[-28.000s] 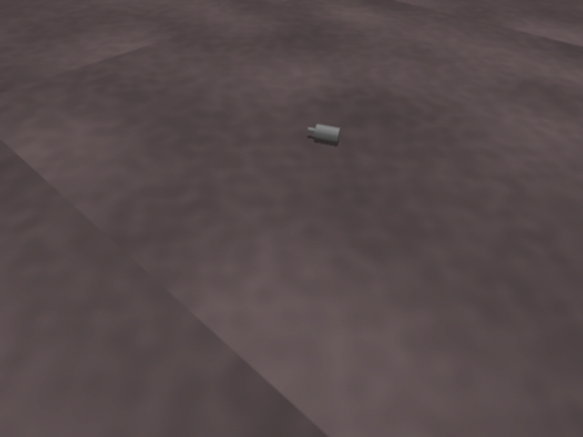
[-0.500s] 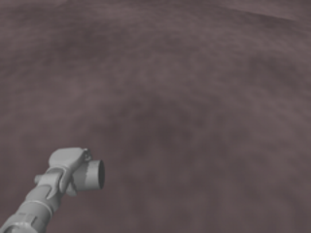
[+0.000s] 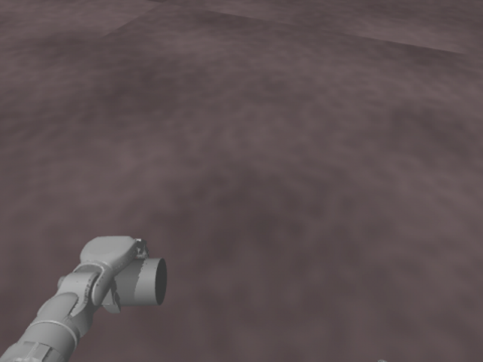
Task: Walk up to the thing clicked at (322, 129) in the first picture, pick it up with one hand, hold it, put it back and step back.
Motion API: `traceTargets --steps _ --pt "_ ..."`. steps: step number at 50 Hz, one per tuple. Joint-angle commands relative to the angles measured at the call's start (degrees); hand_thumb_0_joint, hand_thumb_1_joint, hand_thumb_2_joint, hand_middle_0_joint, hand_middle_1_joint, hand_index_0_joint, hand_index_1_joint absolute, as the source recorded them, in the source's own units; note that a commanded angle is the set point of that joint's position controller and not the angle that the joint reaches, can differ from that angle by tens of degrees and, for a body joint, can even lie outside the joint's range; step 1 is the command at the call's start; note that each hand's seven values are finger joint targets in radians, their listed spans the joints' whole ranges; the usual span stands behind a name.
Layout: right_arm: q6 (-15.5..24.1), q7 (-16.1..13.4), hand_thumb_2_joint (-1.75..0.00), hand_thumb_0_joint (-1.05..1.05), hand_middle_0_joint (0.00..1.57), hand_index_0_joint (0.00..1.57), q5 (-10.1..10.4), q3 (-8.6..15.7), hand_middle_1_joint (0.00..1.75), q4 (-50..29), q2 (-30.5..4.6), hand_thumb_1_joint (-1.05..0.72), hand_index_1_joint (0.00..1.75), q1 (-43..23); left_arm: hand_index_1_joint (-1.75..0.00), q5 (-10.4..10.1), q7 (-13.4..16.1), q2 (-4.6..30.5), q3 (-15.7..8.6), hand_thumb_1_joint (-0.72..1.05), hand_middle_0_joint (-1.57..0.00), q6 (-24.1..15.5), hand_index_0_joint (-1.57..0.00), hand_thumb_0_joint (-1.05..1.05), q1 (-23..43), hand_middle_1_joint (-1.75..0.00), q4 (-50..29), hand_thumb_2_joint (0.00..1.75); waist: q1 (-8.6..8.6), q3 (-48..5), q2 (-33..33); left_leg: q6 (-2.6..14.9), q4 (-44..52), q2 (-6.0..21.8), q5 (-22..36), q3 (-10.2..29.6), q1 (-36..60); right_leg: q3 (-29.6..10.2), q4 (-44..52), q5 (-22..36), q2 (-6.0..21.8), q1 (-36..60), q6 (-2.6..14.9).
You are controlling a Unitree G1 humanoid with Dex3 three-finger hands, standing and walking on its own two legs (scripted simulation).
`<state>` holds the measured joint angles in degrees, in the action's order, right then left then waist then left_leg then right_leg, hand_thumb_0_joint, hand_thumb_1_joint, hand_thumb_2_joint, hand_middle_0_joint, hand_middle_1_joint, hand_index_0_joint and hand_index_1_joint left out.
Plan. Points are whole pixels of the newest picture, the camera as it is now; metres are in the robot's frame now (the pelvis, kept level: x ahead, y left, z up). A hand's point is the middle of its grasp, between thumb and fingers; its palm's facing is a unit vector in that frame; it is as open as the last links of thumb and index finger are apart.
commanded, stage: hold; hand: left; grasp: from above
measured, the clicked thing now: (111, 282) +0.31 +0.25 -0.09
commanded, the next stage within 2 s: crouch in 1.46 s
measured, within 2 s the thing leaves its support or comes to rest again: neither
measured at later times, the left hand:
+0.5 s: hand (112, 286) +0.28 +0.22 -0.04, palm faces -0.48 -0.03 -0.88, open 11.1 cm
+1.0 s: hand (114, 285) +0.28 +0.21 -0.02, palm faces -0.46 -0.03 -0.89, open 11.2 cm
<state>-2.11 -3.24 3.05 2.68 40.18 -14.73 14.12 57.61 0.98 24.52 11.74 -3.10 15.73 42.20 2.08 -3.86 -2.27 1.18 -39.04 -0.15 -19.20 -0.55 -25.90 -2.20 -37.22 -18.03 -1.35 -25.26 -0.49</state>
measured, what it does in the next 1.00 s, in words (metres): stands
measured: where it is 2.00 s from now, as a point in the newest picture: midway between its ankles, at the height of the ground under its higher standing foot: outside the picture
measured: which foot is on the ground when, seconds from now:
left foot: down 0.00-1.00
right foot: down 0.00-1.00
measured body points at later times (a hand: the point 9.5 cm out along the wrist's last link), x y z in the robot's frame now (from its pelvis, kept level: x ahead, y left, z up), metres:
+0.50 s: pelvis -0.01 +0.00 +0.01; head +0.00 -0.02 +0.46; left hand +0.30 +0.22 +0.01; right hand +0.11 -0.26 -0.11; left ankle +0.00 +0.10 -0.72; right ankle +0.01 -0.13 -0.72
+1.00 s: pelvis -0.02 -0.01 +0.01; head -0.01 -0.03 +0.46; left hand +0.29 +0.21 +0.03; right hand +0.13 -0.27 -0.10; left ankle +0.00 +0.10 -0.72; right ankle +0.01 -0.13 -0.72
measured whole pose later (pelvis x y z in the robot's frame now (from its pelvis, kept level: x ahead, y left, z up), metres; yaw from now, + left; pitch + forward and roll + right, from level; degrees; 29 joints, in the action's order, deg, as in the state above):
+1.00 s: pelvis -0.02 -0.01 +0.01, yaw +0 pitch +0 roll +0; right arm -3.5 -4.2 3.3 1.2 39.3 -14.8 10.4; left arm 56.5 -2.8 24.1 13.0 -3.2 13.6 36.4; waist 0.5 -0.3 -3.0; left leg 0.7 -29.2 -0.3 -13.6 -0.6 -15.8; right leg -2.3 -29.0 -13.3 -1.1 -15.9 0.0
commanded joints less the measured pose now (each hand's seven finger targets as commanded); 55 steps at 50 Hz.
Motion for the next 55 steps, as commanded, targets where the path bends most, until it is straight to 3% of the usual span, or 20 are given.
traceTargets --steps 1,9,11,13,15,21,26,32,38,40,43,49,51,55 --pt "1.76 -0.59 -0.9 0.0 0.2 0.2 0.14 2.31 0.3 -7.06 -8.09 -0.89 0.3 -2.09 -0.68 -0.35 1.8 13.18 -6.22 0.73 -1.06 -0.32 -1.07 0.0 20.01 -0.69 -13.89 0.84 -0.65 -15.72 -1.3 -0.38 5.65 -0.78 19.3 0.24 11.35 0.9 5.3 15.94 -1.46 6.06 1.53" --pt "1.63 -0.55 -0.89 0.0 0.2 0.2 0.21 2.15 0.3 -7.07 -8.24 -0.89 0.3 -3.22 -0.69 -0.28 2.46 13.07 -6.53 0.72 -1.04 0.29 -1.05 0.0 20.24 -0.7 -13.4 0.86 -0.84 -13.04 -0.18 -0.4 8.39 -0.67 15.64 0.3 12.19 1.01 7.68 12.52 -1.3 7.27 1.43" --pt "1.64 -0.5 -0.9 0.0 0.2 0.2 0.24 2.13 0.3 -7.44 -8.17 -0.89 0.3 -3.71 -0.72 -0.64 1.89 12.37 -5.67 0.72 -1.04 0.24 -1.05 0.0 21.07 -0.73 -14.22 0.88 -0.78 -13.52 -0.99 -0.52 8.92 -0.53 15.46 0.38 13.13 1.05 7.81 12.26 -1.32 7.29 1.52" --pt "1.61 -0.57 -0.9 0.0 0.2 0.2 0.2 2.14 0.3 -7.34 -8.26 -0.89 0.3 -3.97 -0.73 -0.61 1.54 13.28 -6.5 0.72 -1.03 0.17 -1.04 0.0 20.56 -0.74 -15.09 0.89 -1.29 -14.04 -1.49 -0.55 9.16 -0.57 15.7 0.36 13.68 0.96 8.22 12.27 -1.29 7.99 1.47" --pt "1.64 -0.6 -0.89 0.0 0.2 0.2 0.24 1.89 0.3 -7.75 -7.97 -0.89 0.3 -4.52 -0.74 -0.71 1.14 12.15 -5.5 0.73 -1.04 0.16 -1.05 0.0 20.77 -0.75 -15.89 0.9 -1.13 -13.65 -0.84 -0.38 9.65 -0.73 15.02 0.18 13.8 0.76 8.79 12.02 -1.24 8.24 1.44" --pt "1.73 -0.82 -0.89 0.0 0.2 0.2 0.15 1.53 0.3 -7.7 -7.96 -0.89 0.3 -5.61 -0.74 -1.22 0.2 12.22 -5.63 0.73 -1.04 -0.19 -1.05 0.0 19.69 -0.75 -15.02 0.88 -1.01 -10.99 -0.49 -0.49 11.38 -0.19 12.67 0.8 13.97 0.94 10.12 9.86 -1.27 7.83 1.4" --pt "1.79 -0.8 -0.9 0.0 0.2 0.2 0.17 1.39 0.3 -8.35 -8.03 -0.89 0.3 -6.75 -0.76 -1.57 0.29 13.57 -6.87 0.72 -1.04 -0.6 -1.05 0.0 20.18 -0.78 -16.65 0.91 -1.82 -11.3 -1.19 -0.54 12.33 -0.32 11.08 0.93 14.7 0.78 11.04 8.37 -0.96 8.9 1.35" --pt "1.75 -1.06 -0.9 0.0 0.2 0.2 0.16 1.17 0.3 -8.04 -7.7 -0.9 0.3 -6.92 -0.77 -1.21 0.37 13.29 -6.52 0.7 -1.03 -0.72 -1.04 0.0 20.16 -0.78 -17.9 0.93 -1.63 -12.69 -0.13 -0.25 11.89 -0.85 14.32 0.11 16.12 0.67 11.38 11.19 -0.86 10.34 1.17" --pt "1.56 -1.13 -0.9 0.0 0.2 0.2 0.19 1.03 0.3 -7.98 -7.54 -0.89 0.3 -7.68 -0.76 -1.49 0.2 12.3 -5.99 0.69 -1.02 -0.2 -1.03 0.0 19.22 -0.77 -17.72 0.93 -1.68 -11.19 0.53 -0.14 12.8 -0.95 13.44 -0.11 16.47 0.72 12.48 10.51 -0.68 10.88 1.08" --pt "1.4 -1.16 -0.9 0.0 0.2 0.2 0.2 0.94 0.3 -8.03 -7.5 -0.89 0.3 -8.25 -0.78 -1.41 -0.18 13.49 -6.4 0.7 -1.02 -0.31 -1.03 0.0 20.2 -0.79 -18.23 0.93 -1.84 -11.11 -0.62 -0.17 13.12 -1.01 13.05 -0.2 16.41 0.59 12.78 10.12 -0.55 11.23 1.18" --pt "1.18 -1.24 -0.9 0.0 0.2 0.2 0.29 0.79 0.3 -8.28 -7.31 -0.9 0.3 -8.47 -0.77 -1.57 -1.01 11.87 -4.91 0.67 -1.02 -0.17 -1.03 0.0 19.6 -0.77 -17.69 0.93 -1.46 -10.65 -0.12 -0.12 13.5 -0.83 14.01 -0.07 17.23 0.61 12.82 11.1 -0.64 11.13 1.19" --pt "0.96 -1.25 -0.9 0.0 0.2 0.2 0.32 0.68 0.3 -8.91 -7.1 -0.9 0.3 -9.43 -0.77 -1.5 -1.47 12.78 -6.28 0.67 -0.99 0.05 -1.01 0.0 18.19 -0.79 -18.83 0.9 -2.38 -10.43 0.29 -0.07 13.91 -1.16 13.47 -0.23 17.12 0.67 13.62 10.27 -0.44 12.0 1.09" --pt "0.9 -1.3 -0.9 0.0 0.2 0.2 0.38 0.59 0.3 -8.67 -7.0 -0.9 0.3 -9.41 -0.76 -1.21 -1.74 12.12 -5.11 0.66 -0.99 0.07 -1.0 0.0 19.68 -0.77 -18.89 0.91 -1.66 -10.73 0.08 -0.1 13.96 -1.02 14.46 -0.23 17.74 0.67 13.37 11.32 -0.57 11.88 1.13" --pt "0.62 -1.41 -0.9 0.0 0.2 0.2 0.42 0.64 0.3 -8.28 -7.19 -0.89 0.3 -8.54 -0.76 -1.47 -1.23 12.75 -6.36 0.64 -0.98 0.04 -0.99 0.0 19.14 -0.78 -17.47 0.9 -1.67 -9.84 0.86 0.0 14.0 -0.96 14.69 -0.29 17.38 0.69 13.4 11.78 -0.58 11.56 1.05"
